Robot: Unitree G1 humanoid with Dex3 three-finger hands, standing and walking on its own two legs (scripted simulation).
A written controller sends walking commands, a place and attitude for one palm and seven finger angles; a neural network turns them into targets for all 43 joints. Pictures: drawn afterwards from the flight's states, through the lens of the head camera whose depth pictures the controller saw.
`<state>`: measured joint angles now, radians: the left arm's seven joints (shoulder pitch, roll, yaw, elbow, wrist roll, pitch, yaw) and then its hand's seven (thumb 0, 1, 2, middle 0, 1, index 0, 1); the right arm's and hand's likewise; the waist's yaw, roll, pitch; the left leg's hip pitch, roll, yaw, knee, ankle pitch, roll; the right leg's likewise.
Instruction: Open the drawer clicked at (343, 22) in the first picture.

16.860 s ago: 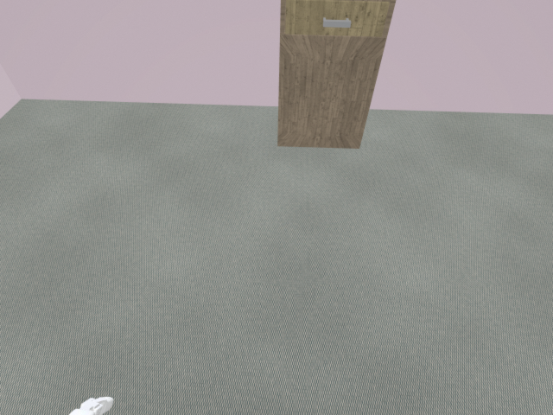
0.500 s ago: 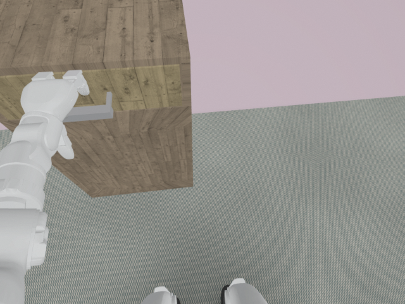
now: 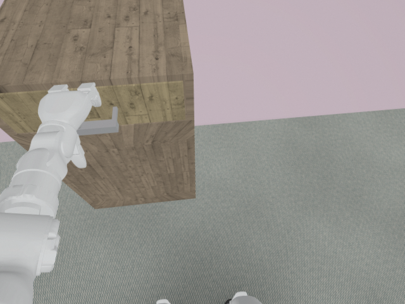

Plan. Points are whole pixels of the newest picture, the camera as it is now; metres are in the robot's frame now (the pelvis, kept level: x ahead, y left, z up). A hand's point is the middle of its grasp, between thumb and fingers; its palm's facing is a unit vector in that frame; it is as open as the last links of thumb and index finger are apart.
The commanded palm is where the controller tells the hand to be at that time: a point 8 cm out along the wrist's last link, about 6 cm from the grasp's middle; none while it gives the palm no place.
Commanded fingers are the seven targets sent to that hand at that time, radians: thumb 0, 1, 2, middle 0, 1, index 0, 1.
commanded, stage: re-aim the fingers above the handle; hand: left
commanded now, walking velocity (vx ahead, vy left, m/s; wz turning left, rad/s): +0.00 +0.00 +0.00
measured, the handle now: (93, 120) +0.54 +0.25 -0.02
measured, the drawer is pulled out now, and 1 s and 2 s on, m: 0.00 0.00 0.00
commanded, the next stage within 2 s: lower the fingers behind the handle in 1.90 s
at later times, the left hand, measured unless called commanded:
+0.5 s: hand (82, 124) +0.47 +0.23 +0.04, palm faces -0.06 -0.04 -1.00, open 13.8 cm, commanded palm +0.45 +0.24 +0.09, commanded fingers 0.00 -0.50 0.30 -0.30 -1.20 -0.30 -1.20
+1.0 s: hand (86, 126) +0.47 +0.23 +0.04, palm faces -0.04 -0.04 -1.00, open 13.8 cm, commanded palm +0.44 +0.24 +0.09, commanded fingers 0.00 -0.50 0.30 -0.30 -1.20 -0.30 -1.20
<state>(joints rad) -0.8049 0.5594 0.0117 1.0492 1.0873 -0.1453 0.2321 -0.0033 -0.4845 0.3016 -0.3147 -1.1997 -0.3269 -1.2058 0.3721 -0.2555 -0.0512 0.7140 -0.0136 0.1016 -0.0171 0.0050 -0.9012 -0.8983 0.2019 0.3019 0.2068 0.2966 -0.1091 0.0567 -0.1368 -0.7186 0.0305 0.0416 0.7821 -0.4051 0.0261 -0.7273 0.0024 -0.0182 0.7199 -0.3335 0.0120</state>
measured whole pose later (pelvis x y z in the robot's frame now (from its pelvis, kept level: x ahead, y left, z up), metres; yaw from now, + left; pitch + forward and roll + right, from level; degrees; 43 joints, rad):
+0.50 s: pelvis -0.01 +0.00 +0.00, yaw +0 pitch +18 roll -1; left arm -0.81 0.53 0.02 1.04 1.10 -0.12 0.26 0.00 -0.49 0.30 -0.32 -1.20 -0.32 -1.20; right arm 0.36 -0.27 -0.06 0.71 -0.01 0.10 -0.02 0.01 -0.90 -0.90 0.20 0.30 0.21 0.30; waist -0.12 0.04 -0.13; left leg -0.69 0.03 0.04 0.77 -0.39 0.02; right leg -0.70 0.00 -0.02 0.71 -0.33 0.01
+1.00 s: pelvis -0.01 +0.00 +0.00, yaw -1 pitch +19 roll -1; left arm -0.80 0.52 0.03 1.04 1.10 -0.10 0.29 0.00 -0.48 0.30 -0.31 -1.20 -0.32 -1.20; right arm 0.36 -0.27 -0.06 0.72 -0.01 0.08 -0.02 0.01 -0.90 -0.90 0.20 0.30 0.21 0.30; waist -0.11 0.05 -0.13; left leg -0.72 0.03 0.05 0.78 -0.39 0.02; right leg -0.74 0.00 0.00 0.72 -0.32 0.01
